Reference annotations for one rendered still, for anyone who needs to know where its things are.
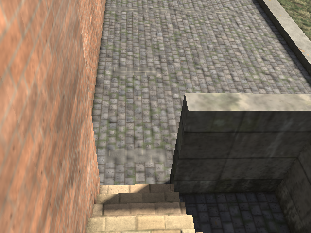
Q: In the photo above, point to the stairs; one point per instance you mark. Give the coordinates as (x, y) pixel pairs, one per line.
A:
(139, 208)

